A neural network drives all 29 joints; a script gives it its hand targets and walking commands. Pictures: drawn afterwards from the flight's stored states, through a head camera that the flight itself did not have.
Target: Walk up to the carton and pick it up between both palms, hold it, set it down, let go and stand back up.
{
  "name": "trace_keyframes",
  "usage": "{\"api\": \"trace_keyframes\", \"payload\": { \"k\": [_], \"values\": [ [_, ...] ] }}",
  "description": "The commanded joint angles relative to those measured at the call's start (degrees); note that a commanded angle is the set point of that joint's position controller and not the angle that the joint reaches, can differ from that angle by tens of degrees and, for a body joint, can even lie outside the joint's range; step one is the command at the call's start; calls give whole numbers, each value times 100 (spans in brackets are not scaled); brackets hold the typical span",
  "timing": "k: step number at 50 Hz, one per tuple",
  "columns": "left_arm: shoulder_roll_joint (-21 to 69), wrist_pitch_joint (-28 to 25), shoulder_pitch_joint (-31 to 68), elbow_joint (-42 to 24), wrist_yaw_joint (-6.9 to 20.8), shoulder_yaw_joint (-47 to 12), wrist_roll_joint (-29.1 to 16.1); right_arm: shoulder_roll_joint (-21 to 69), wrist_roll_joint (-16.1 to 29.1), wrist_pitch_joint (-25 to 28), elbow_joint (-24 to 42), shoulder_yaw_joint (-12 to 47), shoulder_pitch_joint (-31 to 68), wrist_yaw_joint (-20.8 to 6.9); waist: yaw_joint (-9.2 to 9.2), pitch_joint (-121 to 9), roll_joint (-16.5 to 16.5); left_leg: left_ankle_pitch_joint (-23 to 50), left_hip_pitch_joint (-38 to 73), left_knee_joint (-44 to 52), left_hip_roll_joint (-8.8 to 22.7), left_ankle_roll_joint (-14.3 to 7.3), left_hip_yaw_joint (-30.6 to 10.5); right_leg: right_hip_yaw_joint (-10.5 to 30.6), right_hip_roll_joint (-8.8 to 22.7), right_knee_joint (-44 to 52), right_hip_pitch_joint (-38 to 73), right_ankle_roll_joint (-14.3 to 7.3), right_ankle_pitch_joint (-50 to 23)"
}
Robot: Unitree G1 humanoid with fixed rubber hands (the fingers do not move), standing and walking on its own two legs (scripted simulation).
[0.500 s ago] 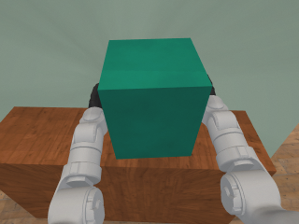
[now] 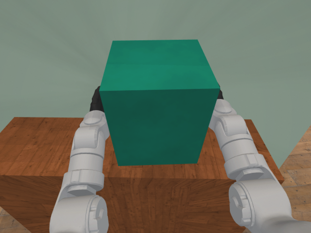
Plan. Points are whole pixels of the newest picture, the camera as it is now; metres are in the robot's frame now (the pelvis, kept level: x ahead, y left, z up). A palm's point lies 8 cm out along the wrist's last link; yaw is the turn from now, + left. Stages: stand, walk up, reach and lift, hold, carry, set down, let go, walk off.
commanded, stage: reach and lift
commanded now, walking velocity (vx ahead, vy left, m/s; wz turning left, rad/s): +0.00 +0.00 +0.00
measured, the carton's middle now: (156, 104) +0.39 +0.01 +0.18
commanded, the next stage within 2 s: hold in 0.30 s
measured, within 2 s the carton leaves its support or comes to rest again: neither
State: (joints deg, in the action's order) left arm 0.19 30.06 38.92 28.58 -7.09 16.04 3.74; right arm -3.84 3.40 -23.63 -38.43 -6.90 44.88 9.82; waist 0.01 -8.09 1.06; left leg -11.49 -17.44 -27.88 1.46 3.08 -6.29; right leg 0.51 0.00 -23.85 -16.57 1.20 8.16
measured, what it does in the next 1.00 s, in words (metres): stands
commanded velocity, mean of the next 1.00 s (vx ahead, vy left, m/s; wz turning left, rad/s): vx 0.00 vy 0.00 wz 0.00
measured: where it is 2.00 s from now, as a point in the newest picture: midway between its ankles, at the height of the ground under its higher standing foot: outside the picture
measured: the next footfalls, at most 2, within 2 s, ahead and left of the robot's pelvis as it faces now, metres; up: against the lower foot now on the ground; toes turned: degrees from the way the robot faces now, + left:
none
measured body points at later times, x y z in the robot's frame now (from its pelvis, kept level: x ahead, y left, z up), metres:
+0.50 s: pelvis +0.00 +0.00 +0.00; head -0.06 +0.00 +0.45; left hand +0.37 +0.16 +0.19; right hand +0.39 -0.14 +0.20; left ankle +0.04 +0.15 -0.74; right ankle +0.05 -0.14 -0.74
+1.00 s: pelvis +0.00 +0.00 +0.00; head -0.06 +0.00 +0.45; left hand +0.37 +0.16 +0.20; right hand +0.39 -0.14 +0.21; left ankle +0.04 +0.15 -0.74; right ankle +0.05 -0.14 -0.74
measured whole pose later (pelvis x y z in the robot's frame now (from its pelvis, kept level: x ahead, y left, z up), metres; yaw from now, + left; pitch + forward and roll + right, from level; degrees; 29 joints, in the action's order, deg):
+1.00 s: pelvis +0.00 +0.00 +0.00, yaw +0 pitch -1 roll -1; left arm 0.2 41.2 35.7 14.0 -5.5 14.1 6.0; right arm -4.0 7.6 -32.8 -26.5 -5.1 42.6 11.9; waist 1.0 -7.6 1.0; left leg -11.6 -15.1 -27.9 1.5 3.1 -6.3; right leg 0.5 0.0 -23.6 -14.1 1.2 8.2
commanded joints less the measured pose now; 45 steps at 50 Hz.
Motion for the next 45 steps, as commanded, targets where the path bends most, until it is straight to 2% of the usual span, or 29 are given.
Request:
{"api": "trace_keyframes", "payload": {
  "k": [1, 3, 4, 6, 9, 13, 14, 15, 16, 17, 18, 20, 21, 23, 26, 27, 28, 29, 31, 32, 34, 35, 39, 40, 41, 42, 43, 44, 45],
  "values": [
    [3273, -527, 5886, -1849, 1144, -2718, -701, 4437, 929, 321, 1865, 2201, 4728, -459, 856, -3197, -193, 412, 430, 751, -654, -117, 397, -40, -201, 336, 2866, 206, -1217],
    [3305, -475, 5646, -1748, 1148, -2694, -656, 4498, 939, 329, 2145, 2325, 4902, -474, 730, -3193, -389, 228, 285, 809, -630, -170, 385, -29, -215, 338, 2925, 196, -1058],
    [3462, -469, 5540, -2281, 1143, -3015, -759, 4565, 1044, 311, 2414, 2489, 4700, -430, 827, -3701, -182, 764, 543, 697, -627, -114, 385, -45, -218, 183, 3179, 217, -1785],
    [3455, -465, 5697, -2594, 1140, -3132, -836, 4415, 1131, 236, 2395, 2485, 4488, -363, 969, -3693, -71, 881, 653, 688, -639, -36, 362, -61, -239, 219, 3169, 212, -1848],
    [3535, -252, 5165, -2916, 1109, -3430, -868, 4297, 1374, 73, 3207, 2856, 4382, -269, 949, -3882, -133, 1441, 858, 499, -636, 10, 289, -30, -395, 183, 3240, 220, -2368],
    [3167, -92, 5441, -2716, 1160, -2995, -630, 4204, 1133, -163, 2291, 2516, 4307, -370, 807, -2753, -109, 104, 432, 872, -603, -124, 355, -31, -270, 396, 2551, 176, -692],
    [3243, -106, 5632, -2916, 1164, -3068, -735, 4163, 1066, -180, 2244, 2372, 4232, -417, 916, -2881, -143, 79, 518, 891, -571, -112, 355, -35, -267, 367, 2552, 109, -633],
    [3424, -31, 5228, -2818, 1180, -3146, -778, 4311, 1190, -153, 2664, 2635, 4328, -389, 841, -3023, -226, 422, 562, 839, -547, -117, 394, -19, -295, 336, 2773, 111, -1062],
    [3438, -40, 5697, -2960, 1168, -3387, -927, 4280, 1224, -115, 2792, 2549, 4596, -397, 915, -3188, 4, 247, 599, 825, -582, -68, 369, -43, -308, 371, 2625, 113, -934],
    [3478, -21, 5671, -3304, 1147, -3440, -936, 4363, 1358, -65, 3043, 2661, 4562, -382, 832, -3792, 48, 625, 707, 663, -602, -37, 368, -3, -355, 246, 2938, 121, -1257],
    [3579, -57, 5746, -3418, 1071, -3638, -1028, 4345, 1348, -120, 3144, 2743, 4586, -391, 924, -3677, -32, 689, 778, 670, -555, -8, 284, -60, -422, 215, 2737, 102, -1280],
    [3530, 6, 5866, -3606, 1011, -3650, -1005, 4319, 1462, -155, 3191, 2804, 4599, -404, 836, -3773, 221, 731, 879, 651, -568, 24, 297, -69, -395, 254, 2627, 89, -1157],
    [3390, 119, 5590, -2797, 1044, -3293, -826, 4188, 1254, -247, 2766, 2576, 4626, -424, 829, -2852, 19, 92, 570, 826, -581, -65, 306, -78, -323, 414, 2344, 98, -553],
    [3395, 216, 5265, -2562, 1137, -3011, -640, 4173, 1249, -285, 2533, 2455, 4501, -424, 788, -2701, -67, 18, 529, 868, -538, -109, 378, -71, -311, 466, 2327, 114, -367],
    [3236, 294, 5580, -2573, 1201, -2911, -543, 4117, 1207, -338, 2471, 2382, 4670, -457, 815, -2766, -54, -348, 541, 935, -561, -163, 392, -29, -278, 548, 2383, 94, -36],
    [3330, 352, 5151, -2570, 1191, -2991, -616, 4236, 1306, -241, 3105, 2587, 4937, -418, 730, -3037, -279, 104, 590, 884, -561, -200, 428, -69, -302, 495, 2554, 126, -420],
    [3315, 295, 5418, -2625, 1218, -3003, -691, 4197, 1245, -312, 2810, 2488, 4759, -397, 743, -2949, -211, 22, 564, 877, -563, -170, 442, -50, -296, 475, 2463, 109, -372],
    [3336, 287, 5483, -2968, 1195, -3135, -824, 4276, 1420, -269, 3240, 2656, 4833, -362, 826, -3519, -274, 350, 653, 768, -611, -176, 372, -29, -313, 393, 2728, 132, -796],
    [3409, 327, 5549, -3257, 1175, -3307, -884, 4276, 1488, -344, 3173, 2666, 4601, -352, 889, -3306, -51, 668, 785, 729, -615, -100, 398, -55, -346, 343, 2775, 142, -1215],
    [3366, 383, 5465, -2913, 1171, -3162, -768, 4136, 1395, -437, 2744, 2431, 4454, -361, 972, -2821, -67, 341, 704, 880, -609, -100, 382, -85, -314, 512, 2498, 159, -858],
    [3079, 392, 5570, -2807, 1220, -2884, -603, 4127, 1371, -519, 2640, 2504, 4555, -375, 844, -2702, -229, 25, 531, 890, -562, -179, 376, -55, -292, 498, 2446, 129, -520],
    [3194, 459, 5468, -2689, 1271, -2888, -529, 4067, 1343, -515, 2336, 2337, 4506, -379, 870, -2508, 47, -150, 493, 986, -591, -137, 385, -68, -269, 528, 2479, 105, -402],
    [3201, 423, 5445, -2862, 1254, -2942, -679, 4165, 1358, -455, 2798, 2467, 4679, -386, 769, -2970, -240, 251, 670, 845, -591, -186, 401, -101, -307, 445, 2514, 141, -767],
    [3333, 423, 5500, -3187, 1248, -3198, -750, 4135, 1432, -440, 2773, 2483, 4498, -344, 917, -3215, 5, 462, 749, 784, -611, -105, 398, -27, -315, 398, 2769, 86, -1057],
    [3404, 464, 5265, -3041, 1235, -3225, -776, 4203, 1567, -393, 3317, 2619, 4763, -302, 815, -3402, -92, 544, 773, 770, -625, -102, 403, -47, -350, 407, 2892, 153, -1126],
    [3277, 403, 5506, -3084, 1211, -3143, -703, 4199, 1531, -458, 3069, 2579, 4758, -321, 784, -3096, -166, 358, 736, 854, -572, -113, 377, -72, -347, 419, 2622, 133, -874],
    [3430, 447, 5614, -3102, 1200, -3278, -813, 4116, 1503, -471, 2881, 2447, 4674, -365, 856, -3028, 115, 305, 670, 892, -576, -63, 343, -82, -350, 440, 2574, 98, -742],
    [3368, 438, 5447, -3230, 1175, -3225, -756, 4118, 1499, -476, 3026, 2604, 4711, -359, 795, -3140, -108, 474, 752, 831, -574, -87, 382, -93, -397, 407, 2693, 64, -984],
    [3523, 430, 5501, -3247, 1179, -3367, -831, 4129, 1491, -462, 3121, 2552, 4690, -363, 868, -3242, 40, 489, 818, 859, -545, -27, 369, -112, -425, 451, 2602, 67, -829]
  ]
}}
